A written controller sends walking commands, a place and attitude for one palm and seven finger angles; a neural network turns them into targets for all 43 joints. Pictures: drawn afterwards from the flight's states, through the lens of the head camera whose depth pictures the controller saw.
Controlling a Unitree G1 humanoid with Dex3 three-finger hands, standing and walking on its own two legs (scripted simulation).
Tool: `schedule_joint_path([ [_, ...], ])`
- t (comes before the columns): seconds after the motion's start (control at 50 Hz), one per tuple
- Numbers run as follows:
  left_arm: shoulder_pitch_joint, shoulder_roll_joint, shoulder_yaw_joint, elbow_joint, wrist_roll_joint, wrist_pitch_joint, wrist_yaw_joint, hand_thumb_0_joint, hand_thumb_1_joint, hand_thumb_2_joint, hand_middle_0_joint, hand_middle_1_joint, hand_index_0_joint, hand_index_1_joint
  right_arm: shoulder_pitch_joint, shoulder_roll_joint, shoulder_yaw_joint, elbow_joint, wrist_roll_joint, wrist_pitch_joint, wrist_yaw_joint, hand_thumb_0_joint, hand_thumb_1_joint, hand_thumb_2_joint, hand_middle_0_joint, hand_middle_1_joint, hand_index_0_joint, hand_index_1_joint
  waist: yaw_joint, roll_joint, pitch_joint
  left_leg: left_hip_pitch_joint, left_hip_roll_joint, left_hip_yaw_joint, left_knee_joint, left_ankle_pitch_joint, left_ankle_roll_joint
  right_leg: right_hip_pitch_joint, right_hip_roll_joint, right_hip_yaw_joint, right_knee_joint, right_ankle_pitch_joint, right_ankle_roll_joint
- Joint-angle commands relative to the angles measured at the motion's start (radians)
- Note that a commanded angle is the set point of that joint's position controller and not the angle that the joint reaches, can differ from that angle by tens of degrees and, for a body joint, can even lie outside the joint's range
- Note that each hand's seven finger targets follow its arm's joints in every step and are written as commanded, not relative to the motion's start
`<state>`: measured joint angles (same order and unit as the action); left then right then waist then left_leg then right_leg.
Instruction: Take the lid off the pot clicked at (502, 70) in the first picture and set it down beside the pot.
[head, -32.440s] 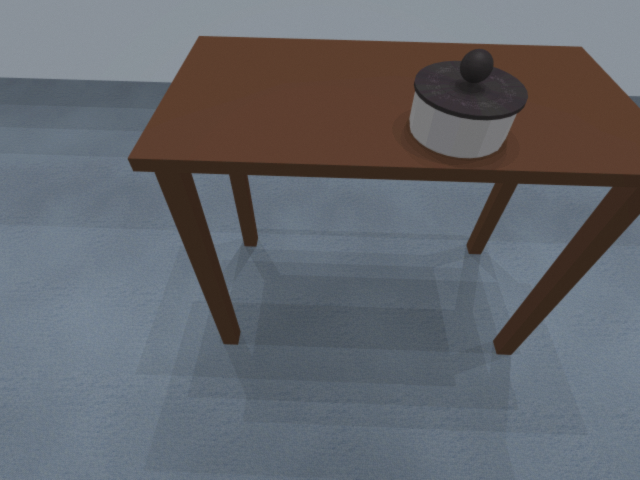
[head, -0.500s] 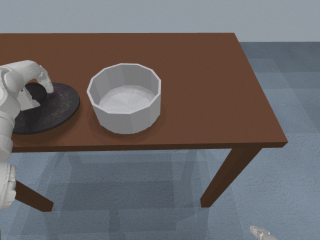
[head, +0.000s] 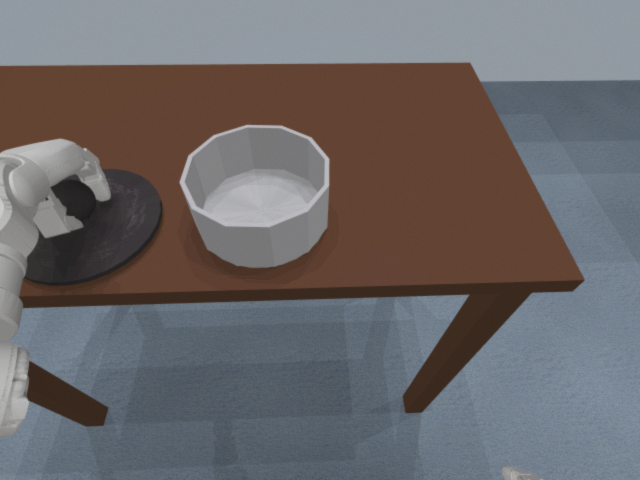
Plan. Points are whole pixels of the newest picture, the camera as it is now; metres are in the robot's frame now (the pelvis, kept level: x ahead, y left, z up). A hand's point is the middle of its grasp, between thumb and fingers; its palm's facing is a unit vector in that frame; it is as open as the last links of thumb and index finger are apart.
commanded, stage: open the fingers wide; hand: left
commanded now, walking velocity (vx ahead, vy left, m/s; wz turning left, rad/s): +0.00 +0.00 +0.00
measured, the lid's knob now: (71, 201) +0.44 +0.33 +0.10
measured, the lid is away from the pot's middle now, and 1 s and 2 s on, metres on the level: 0.24 0.24 0.24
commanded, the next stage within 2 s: raise the empty hand in 1.14 s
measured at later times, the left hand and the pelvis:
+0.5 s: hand (62, 207) +0.42 +0.32 +0.11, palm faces -0.39 -0.08 -0.92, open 8.1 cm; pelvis -0.01 +0.01 +0.00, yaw +0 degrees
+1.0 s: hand (62, 202) +0.43 +0.33 +0.11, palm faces -0.39 -0.08 -0.92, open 10.7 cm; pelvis +0.00 +0.01 +0.00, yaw -1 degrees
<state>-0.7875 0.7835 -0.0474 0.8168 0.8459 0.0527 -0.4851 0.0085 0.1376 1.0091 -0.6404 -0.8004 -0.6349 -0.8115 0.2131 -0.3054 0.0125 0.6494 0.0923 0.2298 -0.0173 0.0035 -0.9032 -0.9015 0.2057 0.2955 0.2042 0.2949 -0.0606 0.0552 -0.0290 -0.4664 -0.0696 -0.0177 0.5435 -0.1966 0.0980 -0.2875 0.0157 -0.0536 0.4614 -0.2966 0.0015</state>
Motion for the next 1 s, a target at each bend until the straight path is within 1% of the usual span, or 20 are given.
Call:
schedule_joint_path([
  [0.0,-0.455,0.284,0.061,-0.113,0.010,0.001,0.029,0.000,0.506,1.206,-0.799,-0.858,-0.808,-0.872,-0.008,-0.165,-0.054,-0.102,-0.007,-0.022,-0.014,0.000,-0.900,-0.900,0.200,0.300,0.200,0.300,-0.020,0.057,-0.326,0.402,0.031,-0.093,-0.042,0.211,-0.019,-0.138,0.071,-0.003,-0.055,0.110,-0.056],
  [0.02,-0.548,0.395,0.135,-0.052,0.032,-0.002,0.042,0.000,0.506,1.206,-0.799,-0.858,-0.808,-0.872,0.016,-0.181,-0.054,-0.074,-0.012,-0.016,-0.025,0.000,-0.900,-0.900,0.200,0.300,0.200,0.300,-0.023,0.036,-0.322,0.374,0.029,-0.088,-0.049,0.148,-0.020,-0.130,0.074,-0.004,-0.057,0.099,-0.059],
  [0.04,-0.550,0.424,0.169,-0.146,0.059,-0.078,0.054,0.000,0.492,1.194,-0.789,-0.856,-0.797,-0.870,0.017,-0.178,-0.055,-0.084,-0.018,-0.014,-0.034,0.000,-0.900,-0.900,0.200,0.300,0.200,0.300,-0.003,0.029,-0.323,0.368,0.037,-0.081,-0.038,0.170,-0.017,-0.147,0.078,-0.003,-0.060,0.092,-0.066],
  [0.06,-0.507,0.416,0.173,-0.114,0.074,-0.106,0.068,0.000,0.478,1.182,-0.779,-0.854,-0.787,-0.868,0.016,-0.166,-0.055,-0.091,-0.017,-0.012,-0.037,0.000,-0.900,-0.900,0.200,0.300,0.200,0.300,0.000,0.042,-0.363,0.380,0.033,-0.077,-0.023,0.204,-0.014,-0.134,0.076,0.004,-0.043,0.095,-0.066],
  [0.08,-0.458,0.318,0.102,-0.045,0.072,-0.120,0.070,0.000,0.464,1.170,-0.768,-0.853,-0.776,-0.866,0.015,-0.155,-0.052,-0.088,-0.015,-0.009,-0.039,0.000,-0.900,-0.900,0.200,0.300,0.200,0.300,-0.010,0.036,-0.316,0.371,0.035,-0.077,-0.018,0.198,-0.016,-0.165,0.074,-0.005,-0.038,0.083,-0.066],
  [0.12,-0.470,0.257,0.057,-0.125,0.062,-0.145,0.067,0.000,0.436,1.146,-0.747,-0.850,-0.755,-0.863,0.014,-0.156,-0.065,-0.091,-0.014,0.003,-0.033,0.000,-0.900,-0.900,0.200,0.300,0.200,0.300,-0.014,0.086,-0.341,0.415,0.047,-0.091,-0.023,0.185,-0.024,-0.200,0.071,0.000,-0.036,0.062,-0.062],
  [0.16,-0.493,0.322,0.109,-0.228,0.059,-0.166,0.079,0.000,0.408,1.122,-0.726,-0.847,-0.733,-0.859,0.013,-0.161,-0.072,-0.101,-0.019,0.006,-0.028,0.000,-0.900,-0.900,0.200,0.300,0.200,0.300,-0.002,0.152,-0.421,0.487,0.053,-0.104,-0.005,0.274,-0.031,-0.200,0.071,0.005,-0.025,0.079,-0.068],
  [0.26,-0.516,0.353,0.152,-0.118,0.032,-0.159,0.088,0.000,0.336,1.068,-0.677,-0.834,-0.683,-0.844,0.032,-0.164,-0.067,-0.082,-0.013,0.014,-0.032,0.000,-0.900,-0.900,0.200,0.300,0.200,0.300,-0.011,0.066,-0.382,0.418,0.043,-0.087,-0.011,0.253,-0.019,-0.171,0.069,0.003,-0.036,0.111,-0.063],
  [0.3,-0.523,0.351,0.150,-0.168,0.038,-0.163,0.098,0.000,0.306,1.049,-0.658,-0.827,-0.664,-0.836,0.033,-0.162,-0.070,-0.088,-0.014,0.013,-0.030,0.000,-0.900,-0.900,0.200,0.300,0.200,0.300,-0.004,0.085,-0.426,0.451,0.042,-0.092,-0.006,0.300,-0.020,-0.165,0.069,0.003,-0.032,0.121,-0.064],
  [0.42,-0.489,0.299,0.111,-0.167,0.042,-0.163,0.108,0.000,0.215,0.993,-0.603,-0.803,-0.608,-0.810,0.031,-0.160,-0.070,-0.087,-0.013,0.013,-0.026,0.000,-0.900,-0.900,0.200,0.300,0.200,0.300,-0.011,0.103,-0.389,0.461,0.048,-0.109,-0.018,0.269,-0.029,-0.203,0.072,0.004,-0.042,0.082,-0.064],
  [0.48,-0.488,0.375,0.175,-0.148,0.041,-0.158,0.114,0.000,0.167,0.970,-0.578,-0.786,-0.582,-0.793,0.041,-0.166,-0.070,-0.085,-0.014,0.014,-0.028,0.000,-0.900,-0.900,0.200,0.300,0.200,0.300,0.002,0.056,-0.403,0.431,0.045,-0.100,-0.027,0.236,-0.023,-0.156,0.071,0.006,-0.044,0.092,-0.064],
  [0.54,-0.505,0.345,0.142,-0.179,0.044,-0.155,0.112,0.000,0.119,0.947,-0.554,-0.768,-0.557,-0.773,0.034,-0.168,-0.070,-0.088,-0.013,0.010,-0.028,0.000,-0.900,-0.900,0.200,0.300,0.200,0.300,-0.002,0.097,-0.414,0.450,0.046,-0.096,-0.019,0.309,-0.030,-0.159,0.067,0.006,-0.043,0.119,-0.067],
  [0.62,-0.445,0.309,0.117,-0.079,0.049,-0.141,0.110,0.000,0.051,0.923,-0.525,-0.737,-0.528,-0.741,0.036,-0.161,-0.064,-0.088,-0.010,0.013,-0.027,0.000,-0.900,-0.900,0.200,0.300,0.200,0.300,-0.002,0.061,-0.333,0.397,0.042,-0.105,-0.047,0.162,-0.029,-0.177,0.075,0.002,-0.048,0.052,-0.067],
  [0.68,-0.542,0.304,0.091,-0.126,0.059,-0.139,0.110,0.000,-0.001,0.910,-0.507,-0.708,-0.509,-0.711,0.030,-0.165,-0.065,-0.085,-0.010,0.016,-0.030,0.000,-0.900,-0.900,0.200,0.300,0.200,0.300,-0.010,0.086,-0.348,0.417,0.043,-0.107,-0.052,0.138,-0.029,-0.186,0.070,0.008,-0.048,0.051,-0.068],
  [0.7,-0.564,0.259,0.049,-0.140,0.059,-0.138,0.107,0.000,-0.018,0.905,-0.500,-0.699,-0.502,-0.702,0.027,-0.159,-0.066,-0.087,-0.010,0.015,-0.032,0.000,-0.900,-0.900,0.200,0.300,0.200,0.300,-0.018,0.104,-0.347,0.437,0.044,-0.117,-0.052,0.134,-0.033,-0.209,0.071,0.008,-0.048,0.043,-0.067],
  [0.74,-0.566,0.316,0.098,-0.146,0.059,-0.147,0.113,0.000,-0.051,0.891,-0.486,-0.685,-0.486,-0.686,0.038,-0.172,-0.068,-0.084,-0.016,0.009,-0.038,0.000,-0.900,-0.900,0.200,0.300,0.200,0.300,-0.006,0.109,-0.377,0.456,0.048,-0.124,-0.050,0.162,-0.040,-0.201,0.072,0.009,-0.046,0.057,-0.073],
  [0.82,-0.503,0.358,0.149,-0.030,0.051,-0.151,0.112,0.000,-0.114,0.858,-0.452,-0.664,-0.452,-0.664,0.047,-0.162,-0.059,-0.080,-0.013,0.009,-0.046,0.000,-0.900,-0.900,0.200,0.300,0.200,0.300,-0.003,-0.003,-0.366,0.367,0.031,-0.075,-0.035,0.177,-0.015,-0.120,0.068,0.011,-0.048,0.111,-0.064],
  [0.9,-0.571,0.274,0.058,-0.103,0.076,-0.153,0.114,0.000,-0.116,0.863,-0.455,-0.658,-0.455,-0.658,0.047,-0.162,-0.066,-0.075,-0.012,0.011,-0.038,0.000,-0.900,-0.900,0.200,0.300,0.200,0.300,-0.016,0.102,-0.371,0.448,0.049,-0.104,-0.030,0.246,-0.037,-0.202,0.071,0.004,-0.041,0.087,-0.067],
  [0.94,-0.525,0.328,0.107,-0.111,0.076,-0.160,0.117,0.000,-0.117,0.864,-0.456,-0.656,-0.456,-0.656,0.051,-0.168,-0.068,-0.086,-0.016,0.005,-0.036,0.000,-0.900,-0.900,0.200,0.300,0.200,0.300,-0.003,0.124,-0.396,0.472,0.050,-0.107,-0.015,0.303,-0.044,-0.196,0.074,0.007,-0.037,0.101,-0.070],
  [0.98,-0.479,0.345,0.137,-0.053,0.059,-0.160,0.111,0.000,-0.117,0.865,-0.456,-0.655,-0.456,-0.655,0.060,-0.162,-0.064,-0.084,-0.013,0.007,-0.036,0.000,-0.900,-0.900,0.200,0.300,0.200,0.300,-0.006,0.073,-0.379,0.431,0.040,-0.088,-0.004,0.313,-0.029,-0.166,0.074,0.008,-0.037,0.133,-0.064],
])
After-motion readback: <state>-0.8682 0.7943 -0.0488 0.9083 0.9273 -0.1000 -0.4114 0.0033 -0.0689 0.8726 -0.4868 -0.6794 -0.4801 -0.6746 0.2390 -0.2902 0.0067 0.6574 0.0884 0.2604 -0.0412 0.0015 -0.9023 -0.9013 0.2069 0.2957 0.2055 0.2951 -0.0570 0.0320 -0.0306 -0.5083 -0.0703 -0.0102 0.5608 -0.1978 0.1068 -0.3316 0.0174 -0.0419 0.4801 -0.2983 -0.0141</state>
